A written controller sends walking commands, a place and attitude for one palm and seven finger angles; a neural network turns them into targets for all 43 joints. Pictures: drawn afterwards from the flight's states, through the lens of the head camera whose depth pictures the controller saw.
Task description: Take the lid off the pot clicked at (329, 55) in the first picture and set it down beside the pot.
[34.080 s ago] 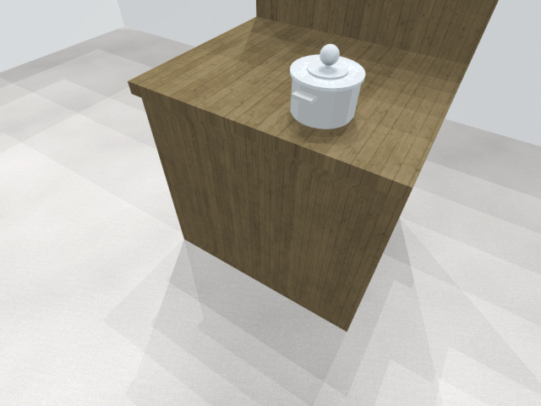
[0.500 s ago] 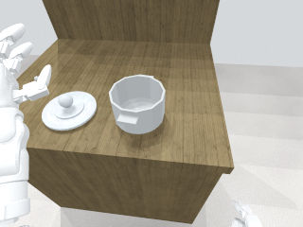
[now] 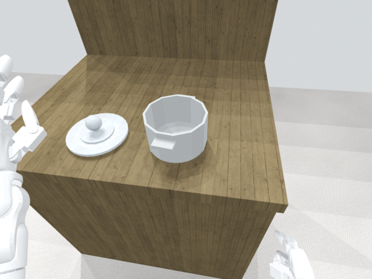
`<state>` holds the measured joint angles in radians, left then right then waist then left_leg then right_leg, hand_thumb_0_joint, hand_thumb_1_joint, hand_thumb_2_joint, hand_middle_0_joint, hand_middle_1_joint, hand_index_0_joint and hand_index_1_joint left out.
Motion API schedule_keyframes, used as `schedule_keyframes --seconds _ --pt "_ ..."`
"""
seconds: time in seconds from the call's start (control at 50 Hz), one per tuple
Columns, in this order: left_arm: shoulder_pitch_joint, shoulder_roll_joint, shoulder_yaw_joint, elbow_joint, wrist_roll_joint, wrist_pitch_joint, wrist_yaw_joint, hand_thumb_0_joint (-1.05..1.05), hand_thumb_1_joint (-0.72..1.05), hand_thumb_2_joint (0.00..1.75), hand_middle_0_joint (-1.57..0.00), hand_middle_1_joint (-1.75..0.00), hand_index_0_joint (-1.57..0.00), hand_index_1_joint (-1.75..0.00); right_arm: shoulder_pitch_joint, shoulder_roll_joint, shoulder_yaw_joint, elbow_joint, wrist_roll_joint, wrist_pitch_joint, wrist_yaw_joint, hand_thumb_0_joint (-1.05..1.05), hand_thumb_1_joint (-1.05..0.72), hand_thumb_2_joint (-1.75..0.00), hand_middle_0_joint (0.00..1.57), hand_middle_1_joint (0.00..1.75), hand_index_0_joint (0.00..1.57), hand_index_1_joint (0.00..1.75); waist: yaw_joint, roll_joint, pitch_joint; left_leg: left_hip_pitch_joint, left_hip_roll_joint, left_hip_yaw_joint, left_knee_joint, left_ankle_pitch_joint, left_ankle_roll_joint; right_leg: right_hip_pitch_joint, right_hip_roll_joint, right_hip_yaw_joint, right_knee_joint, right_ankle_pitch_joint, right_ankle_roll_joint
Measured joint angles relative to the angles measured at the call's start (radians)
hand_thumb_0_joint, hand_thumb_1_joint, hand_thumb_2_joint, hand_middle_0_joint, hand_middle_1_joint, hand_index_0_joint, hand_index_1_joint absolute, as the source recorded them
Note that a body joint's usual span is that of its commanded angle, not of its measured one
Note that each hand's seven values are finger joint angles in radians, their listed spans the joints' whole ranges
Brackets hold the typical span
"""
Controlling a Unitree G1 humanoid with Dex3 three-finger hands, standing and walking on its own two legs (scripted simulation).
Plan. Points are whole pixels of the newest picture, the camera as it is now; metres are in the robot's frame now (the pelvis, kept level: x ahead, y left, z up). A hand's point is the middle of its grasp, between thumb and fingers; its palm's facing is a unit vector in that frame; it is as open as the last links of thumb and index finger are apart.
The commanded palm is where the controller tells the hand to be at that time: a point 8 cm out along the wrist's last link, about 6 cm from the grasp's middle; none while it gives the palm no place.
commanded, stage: draw the hand back to the body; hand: left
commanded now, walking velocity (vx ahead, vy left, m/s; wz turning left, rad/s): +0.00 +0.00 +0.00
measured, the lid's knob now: (93, 122) +0.48 +0.32 +0.07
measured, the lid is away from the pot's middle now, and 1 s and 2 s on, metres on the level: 0.24 0.24 0.24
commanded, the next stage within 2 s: step back with the hand held close in 0.62 s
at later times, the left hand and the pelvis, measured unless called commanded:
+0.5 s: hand (1, 175) +0.18 +0.27 +0.24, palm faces +0.45 -0.83 -0.33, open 7.4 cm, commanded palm +0.13 +0.31 +0.24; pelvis -0.01 +0.03 +0.00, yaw -1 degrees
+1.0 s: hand (0, 180) +0.19 +0.29 +0.22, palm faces +0.36 -0.82 -0.44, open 7.4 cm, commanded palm +0.11 +0.34 +0.24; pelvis -0.02 +0.06 +0.00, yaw -1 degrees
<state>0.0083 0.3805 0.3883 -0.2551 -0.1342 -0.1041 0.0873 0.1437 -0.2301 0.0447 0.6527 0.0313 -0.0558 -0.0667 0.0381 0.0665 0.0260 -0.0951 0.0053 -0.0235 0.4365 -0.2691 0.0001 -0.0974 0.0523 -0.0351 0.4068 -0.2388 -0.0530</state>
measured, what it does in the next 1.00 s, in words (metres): shifts its weight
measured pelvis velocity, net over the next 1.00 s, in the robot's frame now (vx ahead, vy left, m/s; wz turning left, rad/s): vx -0.02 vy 0.06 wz -0.02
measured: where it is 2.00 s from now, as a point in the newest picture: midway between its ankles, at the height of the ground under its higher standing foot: outside the picture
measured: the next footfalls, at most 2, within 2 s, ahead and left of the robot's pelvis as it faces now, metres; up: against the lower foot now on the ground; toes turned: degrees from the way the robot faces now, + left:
right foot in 1.68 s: -0.08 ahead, -0.08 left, +0.00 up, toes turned +0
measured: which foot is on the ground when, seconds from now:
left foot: down 0.00-1.00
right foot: down 0.00-1.00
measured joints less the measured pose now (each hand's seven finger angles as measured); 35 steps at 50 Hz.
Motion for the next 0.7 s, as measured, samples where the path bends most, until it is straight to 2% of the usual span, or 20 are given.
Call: schedule_keyframes --seconds 0.28,0.5,0.7 --pt "0.211 -0.008 0.005 -0.177 0.008 -0.035 -0.002 0.01 0.89 0.90 -0.21 -0.30 -0.21 -0.31 0.021 0.004 -0.010 0.011 -0.014 -0.024 0.009 0.02 -0.90 -0.90 0.20 0.30 0.20 0.30 0.003 -0.006 -0.005 0.017 -0.016 0.017 -0.011 0.010 0.023 0.021 -0.016 0.016 -0.025 0.021 0.024" --pt "0.368 -0.007 0.005 -0.314 0.022 -0.032 -0.001 0.01 0.89 0.90 -0.21 -0.30 -0.21 -0.31 0.024 0.020 -0.006 -0.003 -0.021 -0.040 0.019 0.02 -0.90 -0.90 0.20 0.30 0.20 0.30 0.018 -0.012 -0.014 0.018 -0.028 0.023 -0.004 0.008 0.040 0.029 -0.029 0.023 -0.036 0.030 0.042" --pt "0.362 -0.015 0.004 -0.334 0.031 -0.017 0.010 0.01 0.89 0.90 -0.21 -0.30 -0.21 -0.31 0.017 0.033 0.008 -0.002 -0.025 -0.046 0.019 0.02 -0.90 -0.90 0.20 0.30 0.20 0.30 0.032 -0.022 -0.011 0.014 -0.041 0.021 0.002 0.008 0.052 0.029 -0.041 0.020 -0.032 0.028 0.053"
